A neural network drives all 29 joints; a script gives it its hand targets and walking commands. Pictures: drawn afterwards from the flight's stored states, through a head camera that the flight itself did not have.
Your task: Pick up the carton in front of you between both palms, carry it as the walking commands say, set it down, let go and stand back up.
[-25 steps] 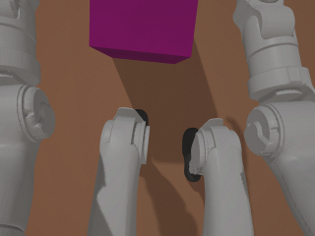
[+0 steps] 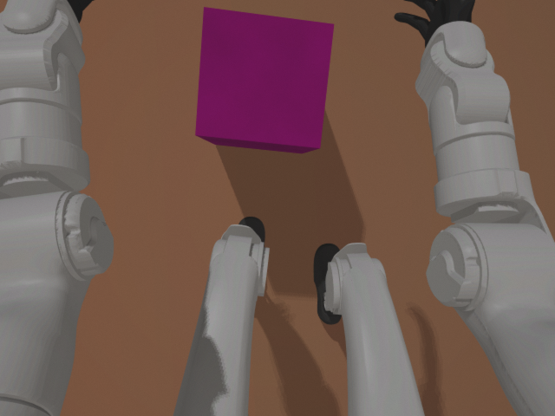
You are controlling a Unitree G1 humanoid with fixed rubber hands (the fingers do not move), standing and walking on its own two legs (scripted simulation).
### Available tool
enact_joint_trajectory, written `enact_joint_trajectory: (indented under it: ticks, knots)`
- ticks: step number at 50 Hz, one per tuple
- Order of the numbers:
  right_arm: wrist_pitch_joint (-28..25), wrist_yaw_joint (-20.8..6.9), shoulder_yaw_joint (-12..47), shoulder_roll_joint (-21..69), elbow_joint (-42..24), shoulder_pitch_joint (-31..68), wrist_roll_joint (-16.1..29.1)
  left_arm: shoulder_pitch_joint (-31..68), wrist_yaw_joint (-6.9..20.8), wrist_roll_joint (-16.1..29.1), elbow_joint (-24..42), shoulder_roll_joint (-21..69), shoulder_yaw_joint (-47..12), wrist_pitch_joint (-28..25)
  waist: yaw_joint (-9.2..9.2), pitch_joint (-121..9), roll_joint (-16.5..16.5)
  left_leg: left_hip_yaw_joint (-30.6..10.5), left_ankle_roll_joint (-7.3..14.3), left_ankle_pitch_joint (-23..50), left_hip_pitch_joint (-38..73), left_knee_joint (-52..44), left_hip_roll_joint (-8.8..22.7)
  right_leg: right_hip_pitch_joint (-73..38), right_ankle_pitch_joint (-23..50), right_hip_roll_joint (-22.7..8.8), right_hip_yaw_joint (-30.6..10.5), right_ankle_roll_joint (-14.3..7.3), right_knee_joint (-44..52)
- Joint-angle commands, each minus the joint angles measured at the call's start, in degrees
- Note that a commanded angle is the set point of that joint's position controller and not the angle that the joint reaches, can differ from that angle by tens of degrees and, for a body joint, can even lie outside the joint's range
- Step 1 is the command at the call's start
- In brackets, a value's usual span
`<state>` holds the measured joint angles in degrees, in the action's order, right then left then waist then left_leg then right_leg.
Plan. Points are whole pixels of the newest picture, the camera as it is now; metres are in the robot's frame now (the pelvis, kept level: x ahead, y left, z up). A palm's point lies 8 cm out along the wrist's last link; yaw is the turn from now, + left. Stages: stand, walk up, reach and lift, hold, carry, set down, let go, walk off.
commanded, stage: set down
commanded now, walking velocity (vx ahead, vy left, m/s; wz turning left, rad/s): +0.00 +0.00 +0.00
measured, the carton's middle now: (263, 95) +0.52 +0.11 -0.43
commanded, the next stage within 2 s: let go in 0.20 s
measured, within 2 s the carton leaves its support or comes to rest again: neither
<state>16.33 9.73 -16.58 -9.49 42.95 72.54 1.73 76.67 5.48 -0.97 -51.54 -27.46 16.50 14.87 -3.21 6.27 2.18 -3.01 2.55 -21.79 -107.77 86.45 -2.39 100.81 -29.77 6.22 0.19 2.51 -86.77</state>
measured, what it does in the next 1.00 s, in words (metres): rises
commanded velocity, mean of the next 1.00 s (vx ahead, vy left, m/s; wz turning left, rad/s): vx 0.00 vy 0.00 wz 0.00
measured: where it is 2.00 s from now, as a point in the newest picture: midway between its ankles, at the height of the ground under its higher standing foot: (287, 284)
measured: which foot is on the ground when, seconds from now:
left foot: down 0.00-1.00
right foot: down 0.00-1.00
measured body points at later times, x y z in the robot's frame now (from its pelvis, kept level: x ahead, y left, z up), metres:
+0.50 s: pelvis +0.04 +0.01 +0.13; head +0.32 +0.07 +0.48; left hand +0.46 +0.32 +0.01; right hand +0.50 -0.11 +0.01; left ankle +0.11 +0.09 -0.52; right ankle +0.08 -0.13 -0.52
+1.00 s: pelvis +0.09 -0.01 +0.20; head +0.20 +0.01 +0.64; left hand +0.30 +0.25 +0.12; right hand +0.33 -0.21 +0.11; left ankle +0.11 +0.09 -0.52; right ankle +0.08 -0.13 -0.52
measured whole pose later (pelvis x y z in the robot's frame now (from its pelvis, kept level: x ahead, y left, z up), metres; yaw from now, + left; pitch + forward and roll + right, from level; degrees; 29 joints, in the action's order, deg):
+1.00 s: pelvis +0.09 -0.01 +0.20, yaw +4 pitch +12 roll +0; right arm 1.0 -1.8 -4.9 -8.9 27.9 -3.8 -1.7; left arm -3.4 4.2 -0.8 -27.6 -12.5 5.7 0.6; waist -0.4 1.2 0.9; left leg -1.8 1.7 -12.2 -30.9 31.5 -3.0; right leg 26.3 -18.0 2.6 -4.6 -0.3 -32.7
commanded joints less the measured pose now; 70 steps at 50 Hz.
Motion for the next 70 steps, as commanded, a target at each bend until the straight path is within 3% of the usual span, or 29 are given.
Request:
enact_joint_trajectory:
  ticks: [1,6,8,11,13,14,15,17,21,22,26,28,32,34,35,37,38,39,41,42,43,44,48,50,51,54,57,60,70]
  knots:
    - [-1.18,-0.13,-0.06,-3.51,-6.29,13.13,0.38,15.0,0.34,1.22,7.13,-7.21,-0.34,-1.6,-0.8,-69.17,-7.53,0.47,-3.47,31.42,68.45,-8.89,0.39,-10.58,10.38,1.59,4.38,0.79,12.88]
    - [-2.96,-1.19,-1.62,-2.84,-5.66,9.74,-2.01,11.55,0.59,-1.5,3.77,-6.44,1.97,-2.87,-1.77,-63.74,-7.23,-1.19,-2.74,32.74,75.04,-14.57,0.75,-6.71,7.93,0.78,4.23,1.63,19.28]
    - [-3.01,-1.52,-2.24,-1.98,-3.33,7.57,-2.8,11.07,0.65,-1.07,4.37,-6.21,1.5,-3.59,0.28,-64.42,-6.65,-1.25,-3.08,30.66,74.23,-18.67,1.08,-12.77,10.28,0.77,3.64,0.95,21.69]
    - [-3.69,-2.34,-1.55,-2.21,-3.72,4.82,-4.15,7.37,0.92,-4.72,1.58,-5.34,3.59,-4.14,-1.58,-61.53,-6.39,-2.25,-2.68,29.87,77.12,-21.65,1.49,-11.09,8.5,0.55,3.51,1.73,25.26]
    - [-4.18,-2.61,-3.58,-3.18,-0.82,1.85,-6.81,5.9,1.03,-4.43,2.16,-3.52,3.94,-4.3,0.45,-60.21,-5.3,-1.31,-2.97,30.01,75.26,-24.63,0.54,-16.71,11.01,-0.01,3.1,1.29,28.11]
    - [-4.06,-2.81,-3.03,-1.38,-3.27,0.65,-6.07,3.73,1.08,-5.72,2.76,-3.8,3.53,-4.58,-1.75,-61.17,-6.95,-1.26,-2.86,30.94,77.48,-25.61,1.09,-16.56,10.63,-0.17,3.19,1.68,28.44]
    - [-4.34,-3.21,-2.38,-2.57,-4.05,-1.58,-7.65,0.34,1.32,-3.64,2.49,-0.81,1.17,-4.53,1.52,-61.24,-5.98,-1.37,-2.97,31.22,79.24,-27.09,1.34,-19.43,12.78,-0.36,3.42,1.45,30.37]
    - [-4.95,-3.6,0.2,1.26,-6.82,-6.56,-6.98,-5.25,1.07,-6.01,4.57,-2.18,1.86,-5.38,-1.5,-62.57,-4.71,-1.67,-1.66,35.93,83.96,-28.88,1.41,-21.42,13.2,0.17,2.41,1.35,32.39]
    - [-5.87,-4.2,1.05,-0.8,-11.66,-17.7,-8.35,-15.37,1.02,-5.79,13.41,0.92,-0.66,-6.23,0.54,-63.65,-6.79,-1.47,-2.5,40.12,89.47,-32.4,1.47,-30.32,17.54,-0.69,1.9,0.38,36.72]
    - [-6.21,-4.38,1.47,-1.41,-11.1,-19.72,-7.36,-17.96,0.81,-6.49,13.94,1.12,0.6,-6.43,-2.16,-64.26,-8.11,-0.85,-2.84,38.76,92.84,-32.31,1.73,-29.18,15.92,-0.79,1.5,0.2,37.44]
    - [-8.1,-5.57,2.38,-2.05,-17.47,-27.58,-7.82,-26.64,0.94,-4.18,18.84,1.57,-0.8,-7.61,1.69,-60.3,-6.0,-2.01,-2.75,38.87,96.62,-36.09,2.11,-31.85,17.04,-1.2,1.76,0.11,40.82]
    - [-9.04,-6.49,4.4,-0.28,-16.02,-33.65,-6.43,-32.18,1.05,-3.64,19.71,3.39,-1.14,-8.54,-0.46,-54.02,-7.21,-1.28,-2.77,40.17,95.85,-37.39,2.1,-32.76,16.53,-1.58,0.56,-0.08,43.47]
    - [-11.47,-8.1,5.73,0.22,-15.73,-43.24,-6.44,-42.18,0.15,-1.62,21.39,5.85,-3.24,-10.4,1.52,-49.07,-4.93,-3.32,-2.38,40.2,101.07,-40.68,2.54,-36.0,16.53,-2.11,0.58,0.04,45.36]
    - [-12.3,-8.35,6.08,-1.41,-15.95,-47.81,-5.6,-50.31,-0.27,-3.44,21.25,3.55,-1.54,-11.34,-0.9,-47.84,-5.56,-2.86,-2.26,38.44,99.88,-41.38,2.57,-41.15,16.59,-2.1,0.1,-0.14,46.3]
    - [-12.9,-8.58,6.23,-0.58,-15.15,-50.81,-5.31,-51.2,-0.47,-1.22,21.36,8.66,-5.2,-11.74,2.43,-44.29,-6.1,-3.65,-2.21,39.02,100.82,-43.27,2.78,-42.74,18.08,-2.28,-0.08,-0.66,48.27]
    - [-13.95,-8.92,7.61,0.24,-16.97,-53.5,-5.0,-53.83,-0.2,-1.05,24.61,6.5,-4.49,-13.07,1.09,-44.93,-4.54,-2.99,-1.95,41.91,101.34,-43.45,2.38,-47.06,21.26,-2.39,-0.85,-0.48,49.4]
    - [-14.52,-9.22,5.98,-1.68,-15.98,-58.43,-5.91,-58.18,-0.55,-0.28,23.37,9.43,-7.42,-13.49,3.26,-43.19,-6.38,-3.46,-2.54,44.37,103.58,-44.61,2.49,-46.72,22.12,-2.33,-0.46,-0.73,50.28]
    - [-14.5,-9.41,6.72,-2.03,-18.41,-57.56,-5.82,-60.92,-0.86,-0.32,23.28,6.97,-3.64,-13.94,0.61,-43.32,-4.51,-3.56,-1.89,43.27,103.56,-45.69,2.84,-48.76,21.0,-2.59,-0.82,-0.65,50.95]
    - [-15.46,-9.77,8.0,-1.64,-18.62,-63.53,-4.35,-64.3,-0.63,-0.16,26.09,9.15,-6.8,-14.4,3.07,-41.7,-2.9,-2.0,-2.28,37.74,104.31,-47.89,2.5,-57.65,23.08,-3.04,-1.61,-1.05,53.5]
    - [-15.22,-10.36,11.06,0.06,-16.12,-65.36,-3.29,-68.2,-0.76,-0.28,23.99,7.67,-6.92,-14.62,0.31,-35.53,-2.47,-1.67,-2.18,33.83,99.95,-49.56,2.57,-59.02,20.62,-3.31,-1.16,-0.8,53.64]
    - [-15.96,-10.24,7.17,-3.1,-18.8,-67.17,-4.75,-69.5,-0.66,-0.13,24.76,9.97,-7.52,-14.51,4.85,-33.47,-1.93,-1.27,-2.42,31.84,99.21,-49.99,2.22,-61.02,22.09,-3.46,-1.45,-0.95,55.08]
    - [-15.74,-10.58,9.44,-2.97,-19.84,-70.16,-4.11,-72.35,-0.55,0.19,27.36,9.01,-7.88,-14.85,2.1,-37.17,-2.97,-0.49,-2.81,29.54,102.13,-51.06,1.84,-68.0,20.15,-4.22,-2.17,-0.93,56.25]
    - [-16.35,-11.79,10.67,-4.18,-18.61,-76.11,-3.29,-81.18,-1.55,0.1,28.17,8.44,-9.43,-15.3,2.24,-24.33,-2.06,0.04,-2.7,25.98,104.09,-55.62,1.78,-70.93,19.12,-3.92,-1.76,-1.24,59.6]
    - [-16.62,-11.82,10.55,-5.8,-22.31,-76.08,-3.26,-81.93,-1.66,0.8,29.58,9.53,-9.41,-15.21,3.27,-18.41,-0.4,1.24,-2.37,21.57,103.6,-58.07,0.93,-73.71,20.35,-5.52,-2.69,-1.69,63.32]
    - [-16.42,-11.92,12.74,-4.71,-22.17,-76.04,-1.68,-82.62,-1.68,-0.1,32.9,9.7,-10.42,-15.17,1.35,-15.36,-1.75,1.16,-2.37,21.3,104.04,-59.13,0.67,-74.75,18.79,-5.74,-2.59,-1.98,64.14]
    - [-15.28,-12.53,11.13,-5.53,-21.44,-81.31,-1.26,-85.57,-1.56,0.37,31.98,9.39,-12.14,-13.82,5.12,-11.79,-0.52,1.92,-2.19,19.89,105.89,-61.24,0.78,-77.31,22.14,-5.52,-2.59,-1.25,65.61]
    - [-14.76,-13.18,11.97,-7.33,-21.76,-83.05,-1.55,-89.23,-1.76,0.25,32.99,8.51,-11.53,-12.82,2.46,-9.46,-0.44,2.57,-3.04,19.14,106.91,-62.0,0.45,-81.9,20.62,-5.99,-3.41,-1.53,67.26]
    - [-13.67,-13.5,14.25,-5.4,-23.83,-83.75,-0.6,-86.83,-1.36,0.53,35.1,9.26,-13.15,-11.6,4.84,-6.38,0.01,3.11,-2.83,19.66,111.06,-61.26,0.07,-80.71,21.33,-6.51,-3.36,-1.54,68.81]
    - [-11.25,-13.39,13.51,-7.47,-23.43,-83.35,-1.13,-88.53,-1.76,-1.51,31.16,7.39,-10.79,-8.64,3.26,-4.8,0.49,3.02,-2.72,22.48,111.43,-60.99,-0.52,-85.34,29.57,-6.69,-4.11,-1.06,67.3]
